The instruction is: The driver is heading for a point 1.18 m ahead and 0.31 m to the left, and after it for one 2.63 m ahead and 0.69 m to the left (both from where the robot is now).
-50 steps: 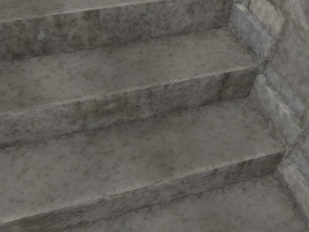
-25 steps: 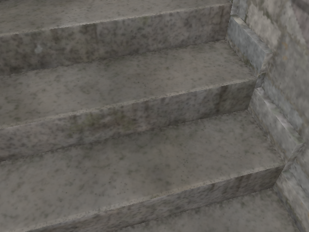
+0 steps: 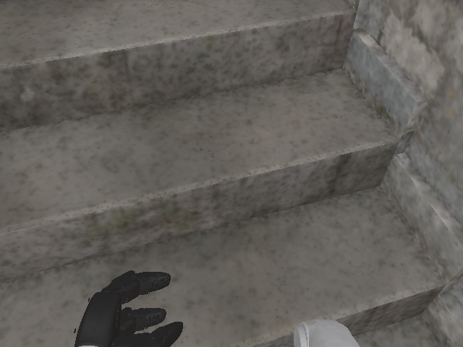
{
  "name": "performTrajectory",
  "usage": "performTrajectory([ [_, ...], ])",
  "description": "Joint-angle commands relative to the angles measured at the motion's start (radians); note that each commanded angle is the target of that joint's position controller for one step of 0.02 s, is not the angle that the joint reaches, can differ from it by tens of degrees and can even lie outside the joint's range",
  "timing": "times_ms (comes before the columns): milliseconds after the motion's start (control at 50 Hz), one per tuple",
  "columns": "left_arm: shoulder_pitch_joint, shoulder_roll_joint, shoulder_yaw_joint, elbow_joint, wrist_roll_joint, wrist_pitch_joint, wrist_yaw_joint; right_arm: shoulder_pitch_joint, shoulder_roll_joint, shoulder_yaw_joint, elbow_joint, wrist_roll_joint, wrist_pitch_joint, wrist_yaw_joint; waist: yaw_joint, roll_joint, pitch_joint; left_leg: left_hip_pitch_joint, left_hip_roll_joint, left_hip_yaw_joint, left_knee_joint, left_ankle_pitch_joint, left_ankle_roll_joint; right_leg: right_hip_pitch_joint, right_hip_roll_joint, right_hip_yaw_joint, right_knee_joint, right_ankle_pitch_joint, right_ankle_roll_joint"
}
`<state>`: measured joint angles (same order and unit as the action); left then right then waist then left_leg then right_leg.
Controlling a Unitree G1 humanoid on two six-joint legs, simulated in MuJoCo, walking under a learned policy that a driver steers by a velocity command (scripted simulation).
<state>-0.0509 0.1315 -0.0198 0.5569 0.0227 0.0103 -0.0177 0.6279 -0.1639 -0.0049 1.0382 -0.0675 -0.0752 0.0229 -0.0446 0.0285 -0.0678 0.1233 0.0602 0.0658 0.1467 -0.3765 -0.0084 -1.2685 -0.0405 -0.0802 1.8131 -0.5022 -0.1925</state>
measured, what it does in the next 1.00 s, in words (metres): climbs, turning left: right foot 0.17 m higher, then left foot 0.17 m higher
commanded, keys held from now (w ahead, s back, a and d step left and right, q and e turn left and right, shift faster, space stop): w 0.10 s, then w+q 0.90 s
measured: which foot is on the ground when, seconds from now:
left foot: down 0.00-0.10, up 0.12-0.58, down 0.60-1.00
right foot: up 0.00-0.04, down 0.06-0.64, up 0.66-1.00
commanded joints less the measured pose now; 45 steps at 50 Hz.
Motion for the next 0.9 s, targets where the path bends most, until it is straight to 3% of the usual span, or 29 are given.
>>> performTrajectory([
  [20, -0.081, 0.025, -0.018, -0.077, -0.049, -0.011, -0.002, -0.095, -0.113, 0.001, -0.098, 0.138, -0.026, -0.034, 0.050, -0.024, 0.188, -0.549, 0.105, 0.060, -0.186, 1.073, 0.197, 0.639, 0.063, -0.263, -0.485, 0.051, 0.010],
  [40, 0.137, 0.024, 0.008, -0.039, -0.042, -0.006, 0.013, -0.049, -0.258, -0.025, -0.089, 0.149, -0.055, -0.040, 0.154, 0.134, -0.010, -0.475, 0.189, 0.034, 0.030, 1.716, 0.219, 0.932, 0.136, -0.246, -0.424, 0.049, 0.017],
  [60, 0.389, 0.044, 0.029, 0.047, -0.030, 0.006, 0.031, -0.095, -0.373, -0.068, -0.092, 0.155, -0.064, -0.034, 0.285, 0.182, -0.200, -0.357, 0.198, 0.018, 0.287, 1.896, 0.179, 1.116, 0.157, -0.152, -0.561, 0.158, 0.009],
  [80, 0.488, 0.132, 0.069, 0.083, 0.001, 0.010, 0.039, -0.108, -0.406, -0.094, -0.088, 0.147, -0.082, -0.019, 0.327, 0.179, -0.286, -0.297, 0.173, -0.031, 0.589, 1.664, 0.139, 1.188, 0.121, 0.037, -0.780, 0.086, -0.009],
  [100, 0.499, 0.298, 0.121, 0.140, 0.020, 0.009, 0.063, -0.115, -0.268, -0.074, -0.151, 0.131, -0.099, 0.024, 0.260, -0.178, -0.291, -0.645, -0.050, -0.094, 1.045, 1.021, 0.085, 1.302, -0.124, 0.620, -1.133, -0.224, -0.097],
  [120, 0.715, 0.287, 0.081, 0.163, 0.065, 0.044, -0.023, -0.046, -0.144, -0.067, -0.078, -0.002, -0.032, 0.182, 0.355, -0.223, -0.422, -0.831, -0.212, -0.495, 1.616, 0.533, 0.208, 1.280, -0.196, 1.122, -1.481, -0.273, -0.139],
  [140, 0.669, 0.330, 0.097, 0.261, 0.056, 0.016, -0.040, -0.144, -0.123, -0.084, -0.120, 0.021, -0.025, 0.211, 0.228, -0.210, -0.027, -1.145, -0.213, -0.519, 1.898, 0.580, 0.227, 1.070, -0.221, 1.046, -1.525, -0.416, -0.056],
  [180, 0.394, 0.116, 0.038, 0.331, 0.007, -0.042, -0.068, -0.178, -0.036, -0.047, -0.151, 0.032, -0.029, 0.138, 0.066, 0.025, -0.036, -1.226, -0.145, -0.405, 2.116, 0.574, 0.275, 0.852, -0.258, 0.790, -1.472, -0.209, -0.177],
  [200, 0.241, -0.040, -0.019, 0.352, 0.038, -0.064, -0.086, -0.137, 0.021, -0.022, -0.116, 0.045, -0.005, 0.098, -0.012, 0.085, -0.078, -1.254, -0.087, -0.424, 2.145, 0.629, 0.309, 0.787, -0.259, 0.669, -1.447, -0.128, -0.135],
  [220, 0.146, -0.091, -0.044, 0.354, 0.054, -0.081, -0.102, -0.125, 0.006, -0.020, -0.116, 0.050, 0.028, 0.078, -0.078, 0.122, -0.045, -1.242, -0.035, -0.371, 2.117, 0.630, 0.297, 0.661, -0.275, 0.525, -1.466, -0.037, -0.084],
  [240, 0.089, -0.091, -0.037, 0.347, 0.031, -0.094, -0.098, -0.116, 0.004, -0.026, -0.105, 0.057, 0.058, 0.076, -0.123, 0.087, -0.007, -1.213, -0.003, -0.308, 2.062, 0.587, 0.279, 0.591, -0.262, 0.377, -1.504, 0.081, -0.037],
  [260, 0.045, -0.072, -0.033, 0.347, 0.023, -0.108, -0.086, -0.155, 0.023, -0.020, -0.117, 0.071, 0.069, 0.078, -0.153, 0.044, 0.022, -1.188, 0.012, -0.269, 2.066, 0.513, 0.276, 0.513, -0.202, 0.208, -1.522, 0.170, 0.011],
  [300, 0.114, -0.042, -0.026, 0.395, 0.085, -0.111, -0.061, -0.307, 0.058, 0.003, -0.155, 0.094, 0.059, 0.085, -0.107, -0.037, 0.035, -1.297, -0.021, -0.198, 2.247, 0.377, 0.287, 0.557, -0.127, 0.059, -1.535, 0.204, 0.016],
  [400, 0.575, 0.031, -0.024, 0.557, 0.137, -0.116, -0.066, -0.674, -0.017, 0.029, -0.305, 0.079, 0.064, 0.038, 0.074, -0.087, -0.002, -1.663, 0.017, -0.123, 1.918, 0.352, 0.283, 1.076, -0.137, -0.003, -1.559, 0.243, 0.022],
  [480, 0.579, 0.055, -0.023, 0.519, 0.095, -0.090, -0.104, -0.841, 0.015, 0.048, -0.347, 0.047, 0.121, 0.036, 0.099, -0.135, 0.026, -1.523, 0.075, 0.037, 1.621, 0.209, 0.217, 1.070, -0.236, -0.026, -1.752, 0.522, -0.040],
  [500, 0.451, 0.117, -0.015, 0.466, 0.065, -0.095, -0.105, -0.758, 0.043, 0.052, -0.322, 0.032, 0.122, 0.061, 0.008, -0.172, 0.023, -1.245, 0.043, 0.133, 1.577, 0.194, 0.222, 0.919, -0.236, -0.093, -1.761, 0.937, -0.052],
  [540, 0.477, 0.228, 0.002, 0.481, 0.025, -0.135, -0.094, -0.766, 0.016, 0.050, -0.337, 0.037, 0.126, 0.082, -0.026, -0.150, -0.087, -1.055, -0.045, 0.164, 1.374, 0.100, 0.178, 1.059, -0.252, -0.150, -1.612, 1.755, -0.052],
  [580, 0.498, 0.278, 0.019, 0.486, 0.014, -0.145, -0.086, -0.702, -0.002, 0.047, -0.333, 0.022, 0.116, 0.080, -0.034, -0.225, -0.100, -1.084, -0.132, 0.173, 1.060, -0.115, 0.138, 1.407, -0.294, -0.118, -1.487, 1.935, -0.050],
  [600, 0.479, 0.301, 0.034, 0.489, 0.031, -0.136, -0.095, -0.643, -0.012, 0.045, -0.314, 0.034, 0.098, 0.069, -0.049, -0.236, -0.102, -1.038, -0.164, 0.168, 0.890, -0.091, 0.135, 1.506, -0.307, -0.107, -1.401, 2.018, -0.064],
  [620, 0.498, 0.307, 0.044, 0.486, 0.084, -0.129, -0.103, -0.493, -0.055, 0.025, -0.257, 0.050, 0.078, 0.046, -0.053, -0.213, -0.177, -0.803, -0.185, 0.083, 0.912, 0.091, 0.173, 1.404, -0.259, -0.126, -1.247, 2.075, -0.058],
  [640, 0.577, 0.249, 0.035, 0.484, 0.136, -0.126, -0.112, -0.305, -0.113, 0.009, -0.188, 0.075, 0.068, 0.024, -0.064, -0.083, -0.313, -0.370, -0.115, -0.190, 0.933, 0.299, 0.283, 1.019, -0.217, -0.064, -1.018, 1.918, -0.024],
  [660, 0.486, 0.245, 0.041, 0.431, 0.133, -0.102, -0.153, -0.052, -0.198, -0.015, -0.099, 0.031, 0.077, 0.000, -0.167, 0.136, -0.331, -0.152, -0.044, -0.536, 0.584, 0.249, 0.374, 0.669, -0.058, -0.009, -0.673, 1.174, 0.003],
  [680, 0.429, 0.221, 0.060, 0.428, 0.082, -0.073, -0.169, 0.016, -0.246, -0.043, -0.065, 0.014, 0.082, 0.012, -0.183, 0.281, -0.239, -0.200, 0.069, -0.850, 0.312, 0.210, 0.426, 0.447, 0.109, 0.165, -0.050, 0.536, 0.057],
  [700, 0.408, 0.131, 0.047, 0.401, 0.040, -0.071, -0.153, -0.067, -0.233, -0.048, -0.044, 0.008, 0.052, 0.014, -0.113, 0.144, -0.161, -0.248, 0.092, -0.793, 0.339, 0.082, 0.348, 0.220, 0.116, 0.306, 0.210, 0.509, 0.054],
  [760, 0.283, 0.038, 0.003, 0.323, 0.068, -0.067, -0.098, -0.353, -0.022, -0.008, 0.000, 0.033, 0.004, 0.039, 0.078, -0.022, -0.021, -0.489, 0.017, -0.488, 0.365, 0.205, 0.283, 0.053, 0.083, 0.271, 0.307, 0.409, -0.010],
  [780, 0.296, 0.037, -0.007, 0.303, 0.067, -0.053, -0.080, -0.406, 0.054, 0.026, 0.006, 0.000, 0.001, 0.050, 0.126, -0.071, -0.035, -0.549, 0.007, -0.429, 0.347, 0.255, 0.277, 0.049, 0.042, 0.249, 0.284, 0.446, -0.023],
  [820, 0.278, 0.072, -0.003, 0.296, 0.046, -0.047, -0.066, -0.433, -0.015, 0.017, -0.017, -0.010, -0.020, 0.054, 0.140, -0.051, -0.005, -0.707, -0.041, -0.308, 0.268, 0.267, 0.256, 0.129, 0.022, 0.137, 0.216, 0.346, 0.026],
  [840, 0.190, 0.065, -0.012, 0.264, 0.026, -0.054, -0.061, -0.290, -0.028, 0.020, 0.016, -0.030, -0.015, 0.041, 0.087, 0.065, -0.012, -0.645, -0.019, -0.356, 0.254, 0.317, 0.279, 0.039, 0.052, 0.101, 0.472, 0.184, 0.028],
  [900, -0.040, 0.069, -0.041, 0.157, 0.013, -0.079, -0.029, -0.114, -0.044, 0.022, 0.107, -0.064, -0.017, 0.022, 0.021, -0.007, -0.004, -0.481, 0.002, -0.364, 0.258, 0.258, 0.221, -0.157, 0.020, 0.146, 0.334, 0.037, -0.003],
])
Keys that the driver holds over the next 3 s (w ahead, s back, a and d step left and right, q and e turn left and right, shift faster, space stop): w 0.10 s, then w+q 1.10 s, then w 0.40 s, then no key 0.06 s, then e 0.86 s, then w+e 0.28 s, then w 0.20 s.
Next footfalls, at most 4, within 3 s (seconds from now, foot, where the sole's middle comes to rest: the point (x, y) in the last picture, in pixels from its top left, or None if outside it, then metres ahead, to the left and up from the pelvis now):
0.06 right None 0.25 -0.11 -0.60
0.60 left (188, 303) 0.48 0.10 -0.43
1.06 right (240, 134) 0.82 -0.03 -0.26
1.66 left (49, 35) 0.98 0.41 -0.10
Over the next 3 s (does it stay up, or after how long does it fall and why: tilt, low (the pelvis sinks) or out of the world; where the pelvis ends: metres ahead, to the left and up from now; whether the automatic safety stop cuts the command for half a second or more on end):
stays up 1.17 0.41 0.75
